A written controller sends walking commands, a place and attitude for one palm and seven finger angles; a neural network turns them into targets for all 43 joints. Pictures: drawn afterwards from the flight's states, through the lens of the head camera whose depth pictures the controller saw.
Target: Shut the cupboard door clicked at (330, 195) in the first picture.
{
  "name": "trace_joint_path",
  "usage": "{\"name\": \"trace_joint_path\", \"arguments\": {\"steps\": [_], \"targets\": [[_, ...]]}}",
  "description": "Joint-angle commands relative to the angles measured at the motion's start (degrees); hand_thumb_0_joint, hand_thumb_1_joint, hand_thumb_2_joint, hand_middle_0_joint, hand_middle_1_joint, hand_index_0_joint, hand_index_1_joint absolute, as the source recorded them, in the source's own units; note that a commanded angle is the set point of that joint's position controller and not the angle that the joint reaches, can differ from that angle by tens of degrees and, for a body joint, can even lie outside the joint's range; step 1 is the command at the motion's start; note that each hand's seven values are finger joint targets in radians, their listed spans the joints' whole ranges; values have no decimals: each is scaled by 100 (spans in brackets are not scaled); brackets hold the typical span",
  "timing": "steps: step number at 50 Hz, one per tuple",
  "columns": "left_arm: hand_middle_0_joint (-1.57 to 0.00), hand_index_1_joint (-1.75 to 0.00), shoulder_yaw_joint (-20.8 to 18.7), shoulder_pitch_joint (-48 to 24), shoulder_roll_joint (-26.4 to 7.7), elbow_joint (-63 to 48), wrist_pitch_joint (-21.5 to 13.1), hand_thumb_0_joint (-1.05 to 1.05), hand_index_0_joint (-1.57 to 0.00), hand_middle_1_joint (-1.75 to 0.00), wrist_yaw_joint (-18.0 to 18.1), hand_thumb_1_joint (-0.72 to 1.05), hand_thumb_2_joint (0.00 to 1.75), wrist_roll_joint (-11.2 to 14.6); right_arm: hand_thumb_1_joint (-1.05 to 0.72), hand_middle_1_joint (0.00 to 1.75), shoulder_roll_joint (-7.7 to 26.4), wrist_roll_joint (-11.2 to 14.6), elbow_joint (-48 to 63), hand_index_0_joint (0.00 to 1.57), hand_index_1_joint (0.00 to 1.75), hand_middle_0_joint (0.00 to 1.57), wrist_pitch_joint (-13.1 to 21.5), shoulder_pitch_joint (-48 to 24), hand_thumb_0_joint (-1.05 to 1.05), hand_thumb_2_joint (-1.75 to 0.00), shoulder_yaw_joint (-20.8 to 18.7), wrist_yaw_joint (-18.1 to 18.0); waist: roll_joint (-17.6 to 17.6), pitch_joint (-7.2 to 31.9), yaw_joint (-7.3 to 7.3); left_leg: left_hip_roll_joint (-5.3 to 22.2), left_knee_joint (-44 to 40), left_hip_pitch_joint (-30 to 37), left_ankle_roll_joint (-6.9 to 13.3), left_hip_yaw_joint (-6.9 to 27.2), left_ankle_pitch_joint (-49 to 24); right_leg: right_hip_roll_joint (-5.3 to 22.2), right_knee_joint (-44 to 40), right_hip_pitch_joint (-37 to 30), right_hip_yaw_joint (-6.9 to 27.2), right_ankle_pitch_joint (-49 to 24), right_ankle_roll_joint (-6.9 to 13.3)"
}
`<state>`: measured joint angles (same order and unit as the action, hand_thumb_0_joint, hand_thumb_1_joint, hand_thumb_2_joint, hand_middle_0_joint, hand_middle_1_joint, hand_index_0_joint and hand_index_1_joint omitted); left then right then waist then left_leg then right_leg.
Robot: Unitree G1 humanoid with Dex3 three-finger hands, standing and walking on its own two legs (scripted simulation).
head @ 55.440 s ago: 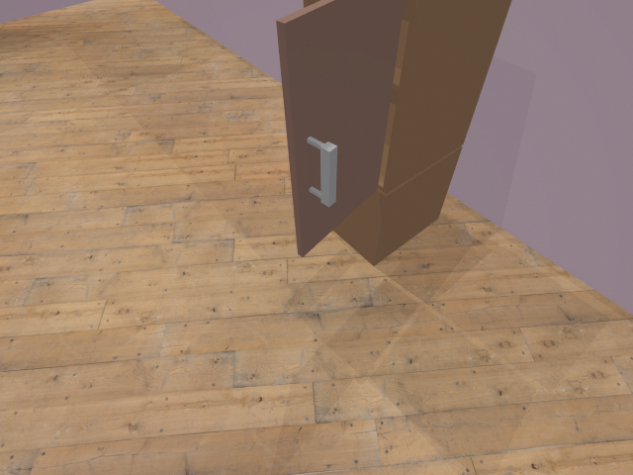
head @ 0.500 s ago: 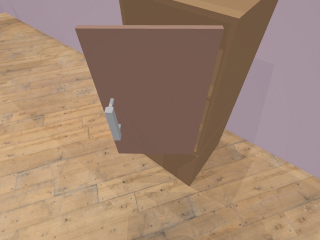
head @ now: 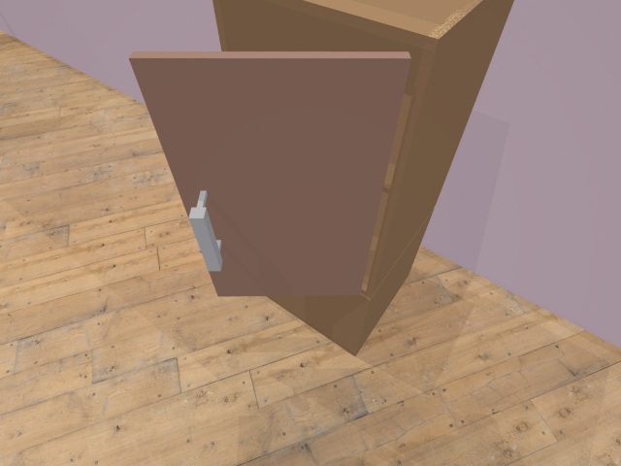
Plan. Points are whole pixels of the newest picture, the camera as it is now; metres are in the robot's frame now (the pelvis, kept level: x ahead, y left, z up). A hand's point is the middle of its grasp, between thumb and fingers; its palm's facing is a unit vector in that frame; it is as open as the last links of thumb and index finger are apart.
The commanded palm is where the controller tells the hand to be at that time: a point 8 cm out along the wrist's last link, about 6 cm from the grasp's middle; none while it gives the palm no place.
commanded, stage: look again from close up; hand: left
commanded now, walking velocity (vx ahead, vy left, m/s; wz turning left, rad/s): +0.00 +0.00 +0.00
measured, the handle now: (209, 232) +0.49 +0.22 -0.06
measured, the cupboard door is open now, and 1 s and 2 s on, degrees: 37 37 37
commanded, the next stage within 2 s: shuffle to correct the standing spot in 0.40 s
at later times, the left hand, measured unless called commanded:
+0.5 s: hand out of the picture +0.02 +0.15 -0.17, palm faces -0.01 -0.97 -0.23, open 7.4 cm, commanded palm none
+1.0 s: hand out of the picture +0.06 +0.17 -0.18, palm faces +0.05 -0.97 -0.23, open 7.4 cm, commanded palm none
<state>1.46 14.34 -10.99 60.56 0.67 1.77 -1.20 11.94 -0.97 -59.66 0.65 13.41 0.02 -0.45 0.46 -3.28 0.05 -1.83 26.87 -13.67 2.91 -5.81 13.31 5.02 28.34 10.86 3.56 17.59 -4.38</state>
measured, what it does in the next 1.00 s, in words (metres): steps on the spot: right foot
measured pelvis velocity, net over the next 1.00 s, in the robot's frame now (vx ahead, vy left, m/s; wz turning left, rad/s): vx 0.06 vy -0.02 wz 0.03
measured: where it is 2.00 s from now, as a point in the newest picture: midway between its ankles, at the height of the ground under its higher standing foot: outside the picture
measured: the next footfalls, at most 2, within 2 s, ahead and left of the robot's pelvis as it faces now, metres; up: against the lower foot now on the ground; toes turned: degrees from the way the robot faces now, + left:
right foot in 0.98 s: +0.08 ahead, -0.13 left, +0.00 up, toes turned -1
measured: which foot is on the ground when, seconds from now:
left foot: down 0.00-1.00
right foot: down 0.00-0.80, up 0.82-0.96, down 0.98-1.00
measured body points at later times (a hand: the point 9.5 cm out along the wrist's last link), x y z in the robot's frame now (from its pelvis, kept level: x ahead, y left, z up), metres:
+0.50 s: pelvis +0.00 -0.04 +0.00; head +0.02 -0.04 +0.45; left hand +0.02 +0.20 -0.15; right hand +0.03 -0.26 -0.16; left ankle +0.01 +0.09 -0.74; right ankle -0.03 -0.17 -0.74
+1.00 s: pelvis +0.06 -0.02 -0.01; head +0.10 -0.02 +0.44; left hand +0.06 +0.22 -0.16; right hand +0.05 -0.23 -0.17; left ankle +0.01 +0.09 -0.74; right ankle +0.04 -0.13 -0.74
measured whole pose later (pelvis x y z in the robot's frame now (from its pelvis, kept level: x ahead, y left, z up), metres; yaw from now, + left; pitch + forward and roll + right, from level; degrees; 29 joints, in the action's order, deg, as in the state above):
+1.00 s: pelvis +0.06 -0.02 -0.01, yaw +2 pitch +0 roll +1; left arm -1.1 14.1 -10.1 61.5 -0.1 2.3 -0.7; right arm 7.5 -0.8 -62.4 1.3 16.6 0.3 -2.4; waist 1.2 -5.6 -0.2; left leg -1.1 29.6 -10.0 1.1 -4.2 19.3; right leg 3.1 33.0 13.6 -3.6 16.3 0.2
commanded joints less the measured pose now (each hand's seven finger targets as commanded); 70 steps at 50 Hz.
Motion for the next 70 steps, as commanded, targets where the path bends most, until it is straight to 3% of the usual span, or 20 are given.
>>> {"name": "trace_joint_path", "arguments": {"steps": [1,25,28,32,35,38,40,42,44,47,49,51,54,58,59,60,61,64,66,70], "targets": [[-20,-30,-157,258,-747,-144,-126,0,-20,-30,28,90,90,28,-90,30,621,36,193,20,30,20,107,34,0,-90,-123,-48,-30,268,-28,719,-583,378,-65,726,-593,76,-433,243,31,-759,460],[-20,-30,-173,225,-623,79,-193,0,-20,-30,28,90,90,35,-90,30,436,32,-210,20,30,20,86,102,0,-90,-107,-83,124,88,-33,766,-560,478,-192,609,-747,66,-677,325,163,-1001,536],[-20,-30,-229,346,-640,75,-164,0,-20,-30,-2,90,90,-4,-90,30,388,6,-223,20,30,20,42,190,0,-90,-107,-42,222,12,-81,605,-333,231,-167,504,152,83,-712,282,173,206,613],[-20,-30,-387,565,-902,2,-126,0,-20,-30,-40,90,90,-10,-90,30,274,-37,-17,20,30,20,-10,117,0,-90,-128,19,858,-372,-164,236,549,-582,-245,134,857,613,-1298,338,860,1453,969],[-20,-30,-452,687,-885,-34,-175,0,-20,-30,-30,90,90,-28,-90,30,204,-38,60,20,30,20,44,158,0,-90,-130,20,1013,-452,-158,272,784,-734,-236,100,762,876,-1178,200,987,401,1181],[-20,-30,-449,534,-662,-123,-170,0,-20,-30,-46,90,90,-45,-90,30,273,-12,-151,20,30,20,145,815,0,-90,-136,-6,207,-235,83,455,72,377,-108,309,-330,242,-118,577,25,-266,896],[-20,-30,-361,364,-302,-224,-154,0,-20,-30,-29,90,90,-27,-90,30,683,-55,-339,20,30,20,183,1426,0,-90,-194,-83,-1493,72,228,1516,-437,1133,467,1565,-2388,-427,1379,1249,-956,683,548],[-20,-30,-307,200,-243,-258,-140,0,-20,-30,53,90,90,21,-90,30,514,-47,-349,20,30,20,179,1441,0,-90,-105,-211,-1428,23,174,1883,-433,1329,941,1878,-5198,-258,2150,1617,-565,1775,530],[-20,-30,-310,258,-194,-179,-141,0,-20,-30,66,90,90,73,-90,30,503,-25,-224,20,30,20,170,907,0,-90,-106,-261,-950,-22,-19,1697,-140,1095,759,1374,-6042,-72,1249,1097,-505,1234,510],[-20,-30,-347,698,-322,31,-160,0,-20,-30,51,90,90,77,-90,30,524,65,-62,20,30,20,133,550,0,-90,-162,-288,-507,514,-190,1207,137,968,210,891,-4814,-112,-241,16,-646,-1134,444],[-20,-30,-383,845,-550,36,-200,0,-20,-30,78,90,90,61,-90,30,329,91,21,20,30,20,124,548,0,-90,-197,-278,89,827,-156,849,234,361,-97,605,-3089,405,181,-715,-105,-3980,659],[-20,-30,-374,608,-578,-43,-151,0,-20,-30,60,90,90,57,-90,30,232,67,-24,20,30,20,48,541,0,-90,-249,-270,289,704,-58,719,230,375,-170,521,-2465,550,452,-473,-192,-4362,831],[-20,-30,-396,442,-534,-181,-108,0,-20,-30,104,90,90,31,-90,30,161,51,-80,20,30,20,-16,600,0,-90,-266,-264,607,686,-51,728,345,384,-187,441,-2479,511,529,-301,-213,-4283,840],[-20,-30,-369,159,-444,-334,-68,0,-20,-30,110,90,90,30,-90,30,67,18,-100,20,30,20,-13,484,0,-90,-227,-229,212,703,-35,835,34,513,-148,554,-2273,332,332,-86,-212,-2931,731],[-20,-30,-405,611,-705,-232,-142,0,-20,-30,270,90,90,33,-90,30,642,130,326,20,30,20,19,105,0,-90,-361,-156,550,965,-102,969,1115,329,-297,392,-2361,500,76,-234,-17,-4535,573],[-20,-30,-429,443,-800,-552,-192,0,-20,-30,251,90,90,34,-90,30,275,77,547,20,30,20,-2,302,0,-90,-317,-92,716,1084,10,531,1073,-338,-255,415,114,870,112,-709,421,-4372,906],[-20,-30,-403,307,-791,-569,-205,0,-20,-30,211,90,90,26,-90,30,92,86,535,20,30,20,-13,185,0,-90,-249,-96,590,966,6,416,807,-353,-257,365,919,974,87,-636,498,-4179,1096],[-20,-30,-316,-27,-659,-707,-199,0,-20,-30,148,90,90,71,-90,30,129,21,478,20,30,20,21,361,0,-90,-189,-42,-738,440,132,683,-21,184,-135,673,-734,313,138,224,-72,-1902,867],[-20,-30,-275,-68,-587,-714,-133,0,-20,-30,101,90,90,53,-90,30,275,-3,573,20,30,20,24,141,0,-90,-156,-53,-928,-69,16,884,-377,-245,-4,951,-562,-3,-65,346,-232,-653,721],[-20,-30,-212,-22,-559,-644,-129,0,-20,-30,23,90,90,28,-90,30,420,-5,652,20,30,20,10,156,0,-90,-129,-34,50,-550,31,723,-725,-499,-19,934,776,-8,-645,590,-46,440,703]]}}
